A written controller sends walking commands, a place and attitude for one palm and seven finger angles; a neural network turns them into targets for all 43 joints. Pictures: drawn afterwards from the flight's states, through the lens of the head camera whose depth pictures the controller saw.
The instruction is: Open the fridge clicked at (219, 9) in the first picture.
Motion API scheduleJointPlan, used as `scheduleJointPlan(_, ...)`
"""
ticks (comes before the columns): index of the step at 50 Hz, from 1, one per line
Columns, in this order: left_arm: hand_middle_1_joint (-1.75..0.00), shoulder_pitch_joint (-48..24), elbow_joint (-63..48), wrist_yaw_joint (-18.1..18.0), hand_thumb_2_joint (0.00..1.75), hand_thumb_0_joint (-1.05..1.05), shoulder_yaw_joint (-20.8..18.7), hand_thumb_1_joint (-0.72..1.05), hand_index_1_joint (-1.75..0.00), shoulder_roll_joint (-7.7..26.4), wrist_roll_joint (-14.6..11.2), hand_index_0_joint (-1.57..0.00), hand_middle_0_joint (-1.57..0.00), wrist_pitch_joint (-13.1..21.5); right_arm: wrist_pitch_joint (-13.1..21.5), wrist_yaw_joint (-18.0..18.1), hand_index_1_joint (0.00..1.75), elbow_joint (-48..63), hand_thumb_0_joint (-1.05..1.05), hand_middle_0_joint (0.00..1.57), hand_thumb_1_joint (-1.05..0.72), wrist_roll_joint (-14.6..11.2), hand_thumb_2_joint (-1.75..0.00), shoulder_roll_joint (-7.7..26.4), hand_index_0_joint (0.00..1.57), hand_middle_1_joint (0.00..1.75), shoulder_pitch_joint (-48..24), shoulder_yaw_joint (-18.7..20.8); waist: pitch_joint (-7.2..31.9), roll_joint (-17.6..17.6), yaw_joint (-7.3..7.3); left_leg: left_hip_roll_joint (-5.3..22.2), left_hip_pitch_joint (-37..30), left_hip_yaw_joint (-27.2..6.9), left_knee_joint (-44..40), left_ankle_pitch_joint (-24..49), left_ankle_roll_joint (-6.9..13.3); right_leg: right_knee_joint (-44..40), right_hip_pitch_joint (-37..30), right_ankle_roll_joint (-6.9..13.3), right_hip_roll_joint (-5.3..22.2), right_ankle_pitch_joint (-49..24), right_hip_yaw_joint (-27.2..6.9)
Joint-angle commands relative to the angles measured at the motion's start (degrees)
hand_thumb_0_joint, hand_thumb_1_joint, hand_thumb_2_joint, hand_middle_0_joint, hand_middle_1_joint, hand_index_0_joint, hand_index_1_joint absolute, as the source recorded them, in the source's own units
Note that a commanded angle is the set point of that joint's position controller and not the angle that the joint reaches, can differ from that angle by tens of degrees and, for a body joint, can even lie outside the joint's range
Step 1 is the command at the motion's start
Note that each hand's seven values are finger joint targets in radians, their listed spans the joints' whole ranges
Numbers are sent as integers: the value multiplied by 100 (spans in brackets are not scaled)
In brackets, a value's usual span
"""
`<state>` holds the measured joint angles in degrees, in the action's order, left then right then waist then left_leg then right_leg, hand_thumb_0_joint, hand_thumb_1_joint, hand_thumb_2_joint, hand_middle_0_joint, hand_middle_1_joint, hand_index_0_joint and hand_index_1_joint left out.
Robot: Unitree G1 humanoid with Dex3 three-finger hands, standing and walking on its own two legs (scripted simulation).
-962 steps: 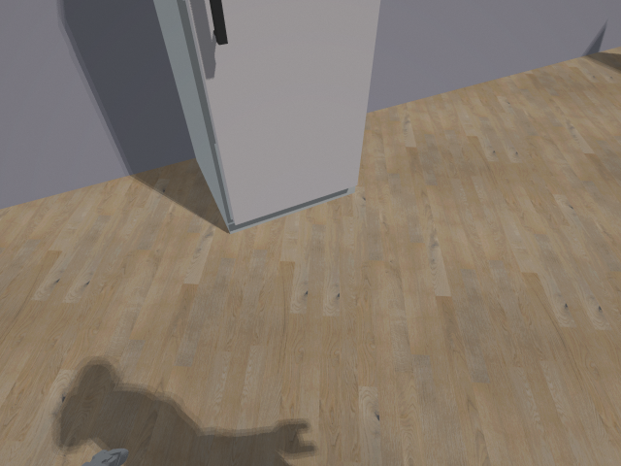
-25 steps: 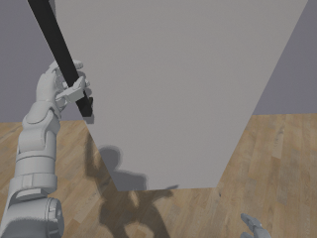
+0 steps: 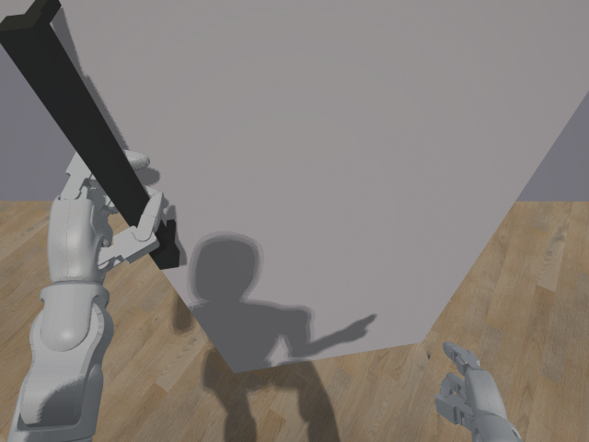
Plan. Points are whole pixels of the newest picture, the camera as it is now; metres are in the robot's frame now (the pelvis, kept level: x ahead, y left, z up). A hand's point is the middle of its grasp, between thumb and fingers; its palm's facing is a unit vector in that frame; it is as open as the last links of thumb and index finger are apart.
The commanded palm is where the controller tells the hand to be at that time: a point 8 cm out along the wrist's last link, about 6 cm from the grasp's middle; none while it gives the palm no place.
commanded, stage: walk backward, drawing the door open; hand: left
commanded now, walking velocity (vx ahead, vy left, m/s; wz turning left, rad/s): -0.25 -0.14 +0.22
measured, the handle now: (123, 164) +0.35 +0.19 +0.22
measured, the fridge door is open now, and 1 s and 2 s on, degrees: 11 40 72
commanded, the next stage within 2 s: stop walking and hold the door back in 1.90 s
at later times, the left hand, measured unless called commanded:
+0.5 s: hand (171, 323) +0.20 +0.12 +0.18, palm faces +0.45 -0.86 -0.23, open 7.0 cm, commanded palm +0.15 +0.15 +0.19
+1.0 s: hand out of the picture +0.10 +0.02 +0.18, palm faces +0.79 -0.57 -0.23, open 6.9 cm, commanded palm +0.03 +0.02 +0.19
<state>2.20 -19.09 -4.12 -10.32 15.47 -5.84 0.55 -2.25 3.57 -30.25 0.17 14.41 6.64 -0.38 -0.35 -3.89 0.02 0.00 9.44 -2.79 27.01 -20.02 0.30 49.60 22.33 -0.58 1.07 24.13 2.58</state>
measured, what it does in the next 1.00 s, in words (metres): steps to the right, turning left: right foot, then left foot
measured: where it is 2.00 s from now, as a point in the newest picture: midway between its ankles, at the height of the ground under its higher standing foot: outside the picture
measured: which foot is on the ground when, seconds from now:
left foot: down 0.00-0.20, up 0.22-0.38, down 0.40-0.72, up 0.74-0.94, down 0.96-1.00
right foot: up 0.00-0.16, down 0.18-0.38, up 0.40-0.68, down 0.70-0.96, up 0.98-1.00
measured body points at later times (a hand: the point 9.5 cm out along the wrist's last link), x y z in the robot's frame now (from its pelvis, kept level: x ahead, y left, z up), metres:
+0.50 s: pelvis -0.02 -0.12 +0.00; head +0.00 -0.11 +0.45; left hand +0.17 +0.16 +0.19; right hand +0.18 -0.31 -0.10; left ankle -0.04 +0.00 -0.74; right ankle +0.03 -0.23 -0.64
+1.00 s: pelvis -0.01 -0.31 -0.02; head +0.03 -0.26 +0.43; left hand +0.05 +0.05 +0.19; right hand +0.28 -0.38 -0.11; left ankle -0.05 -0.24 -0.74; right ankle +0.03 -0.39 -0.71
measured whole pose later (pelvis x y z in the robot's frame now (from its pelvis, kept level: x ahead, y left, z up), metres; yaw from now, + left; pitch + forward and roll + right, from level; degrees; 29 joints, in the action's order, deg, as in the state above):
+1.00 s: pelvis -0.01 -0.31 -0.02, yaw +39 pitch +1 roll +0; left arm 4.4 -28.7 -5.0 -14.5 17.7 -3.7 4.7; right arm 5.1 6.1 -33.5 1.6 10.0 7.1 1.3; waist -7.8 1.1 -0.8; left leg 0.6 19.3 8.4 37.2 -17.7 2.6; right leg 52.2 23.6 -0.4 2.6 27.1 8.4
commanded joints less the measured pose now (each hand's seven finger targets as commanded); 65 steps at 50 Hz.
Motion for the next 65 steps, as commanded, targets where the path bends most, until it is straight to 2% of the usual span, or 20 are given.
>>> scheduleJointPlan(1,-140,-1226,-1863,-192,90,0,-404,90,-140,734,308,-45,-45,587,272,-156,30,695,0,20,-90,53,-90,341,20,30,-30,263,1516,-612,-151,1158,-3414,-1011,555,8311,580,230,2201,1,-437,534,142)
scheduleJointPlan(6,-140,-1171,-2147,-163,90,0,-447,90,-140,990,264,-45,-45,584,489,-47,30,779,0,20,-90,-11,-90,147,20,30,-235,79,1477,-825,-129,1104,-1263,-800,463,6220,342,-1906,-570,99,-225,-1802,-49)
scheduleJointPlan(9,-140,-874,-2228,-162,90,0,-693,90,-140,1188,262,-45,-45,571,616,68,30,787,0,20,-90,-70,-90,115,20,30,-332,24,1536,113,-8,532,904,-347,1130,2197,212,-2129,-2590,269,581,-3882,-738)
scheduleJointPlan(11,-140,-340,-1732,-136,90,0,-785,90,-140,1078,307,-45,-45,512,668,169,30,810,0,20,-90,52,-90,22,20,30,-287,16,1150,1356,100,-318,1091,73,2683,-1253,108,-3140,-1397,400,1414,-2914,-1335)
scheduleJointPlan(15,-140,-605,-1963,-58,90,0,-596,90,-140,837,436,-45,-45,622,563,72,30,453,0,20,-90,-79,-90,34,20,30,113,194,1343,2102,-212,-206,377,793,3515,-1120,-56,-4396,-414,-1044,1005,296,-410)
scheduleJointPlan(18,-140,-786,-2429,-78,90,0,-331,90,-140,680,394,-45,-45,598,599,154,30,376,0,20,-90,-130,-90,22,20,30,207,140,1318,1259,-515,-55,-899,1313,346,-1075,70,-3583,-20,-847,236,-277,1012)
scheduleJointPlan(19,-140,-730,-2560,-90,90,0,-124,90,-140,445,353,-45,-45,615,706,185,30,488,0,20,-90,-112,-90,128,20,30,246,130,1024,-998,-743,720,-535,59,-1901,-492,405,-482,151,-969,-254,-558,983)
scheduleJointPlan(20,-140,-689,-2642,-164,90,0,-189,90,-140,578,487,-45,-45,751,812,94,30,969,0,20,-90,157,-90,259,20,30,-204,126,673,-2476,-349,2983,1116,-3479,-2286,-1114,1012,2506,640,-478,-73,381,-385)
scheduleJointPlan(21,-140,-712,-2302,-169,90,0,-302,90,-140,757,668,-45,-45,770,728,67,30,777,0,20,-90,200,-90,20,20,30,-311,105,107,-1248,-161,3387,2099,-4138,-2252,-764,1373,3339,500,-58,208,-114,-1382)
scheduleJointPlan(26,-140,-599,-2629,-162,90,0,-48,90,-140,417,596,-45,-45,748,921,-24,30,346,0,20,-90,49,-90,349,20,30,-58,451,411,-653,1,1527,-262,-1243,-579,1938,652,1020,1241,-331,-71,-147,-345)
scheduleJointPlan(33,-140,-347,-2804,-182,90,0,-736,90,-140,970,503,-45,-45,1032,1166,-98,30,158,0,20,-90,21,-90,343,20,30,200,603,1486,-2178,-207,820,-1122,-1111,210,4030,187,-2894,-749,-442,-637,-652,390)
scheduleJointPlan(36,-140,-697,-2878,-267,90,0,-1314,90,-140,1694,393,-45,-45,1099,964,-92,30,314,0,20,-90,-137,-90,-101,20,30,23,465,1780,780,-164,-153,1181,486,2052,-83,-113,-2817,-2524,262,984,-4962,-194)
scheduleJointPlan(39,-140,-221,-2450,-279,90,0,-1433,90,-140,1497,318,-45,-45,932,1049,112,30,342,0,20,-90,-158,-90,28,20,30,-350,506,1469,1878,172,157,2332,116,4487,-1557,-107,-2141,-2221,967,1855,-5799,-475)
scheduleJointPlan(46,-140,-649,-2566,-174,90,0,-1013,90,-140,1065,242,-45,-45,981,931,380,30,459,0,20,-90,117,-90,-12,20,30,-5,276,1267,782,-175,117,277,1173,5,573,-180,-701,-1374,567,948,-4710,732)
scheduleJointPlan(47,-140,-880,-2637,-149,90,0,-840,90,-140,957,228,-45,-45,1004,975,391,30,429,0,20,-90,134,-90,93,20,30,265,352,1449,171,-423,847,-1552,101,-537,2429,56,544,270,194,641,-2702,708)
scheduleJointPlan(48,-140,-758,-2631,-99,90,0,-626,90,-140,807,273,-45,-45,1077,1032,343,30,460,0,20,-90,186,-90,401,20,30,150,476,1515,-1254,-157,2815,-2705,-2520,-766,5520,691,1626,1903,-225,-18,902,318)
scheduleJointPlan(49,-140,-1010,-2774,-79,90,0,-757,90,-140,1030,489,-45,-45,1195,1090,181,30,389,0,20,-90,229,-90,295,20,30,278,370,1653,-873,-102,3399,-2778,-3409,-545,6207,1239,2324,2062,-240,-41,1146,-593)
scheduleJointPlan(56,-140,-1146,-2449,-66,90,0,-977,90,-140,1083,461,-45,-45,950,1124,72,30,65,0,20,-90,67,-90,326,20,30,-150,466,1166,-1213,-38,1561,-463,-545,-755,2255,433,1132,610,-307,8,-960,-363)
scheduleJointPlan(62,-140,-1039,-1926,-260,90,0,-1281,90,-140,1265,307,-45,-45,897,1162,46,30,276,0,20,-90,-114,-90,376,20,30,-122,384,986,-2074,-41,1374,727,-749,-1132,-70,487,-814,-900,-390,-352,-101,246)
scheduleJointPlan(65,-140,-924,-1819,-319,90,0,-1527,90,-140,1501,288,-45,-45,935,1174,16,30,284,0,20,-90,-120,-90,283,20,30,-91,362,1051,-989,80,726,1370,-448,-37,-577,149,-2652,-2097,-318,-266,-718,364)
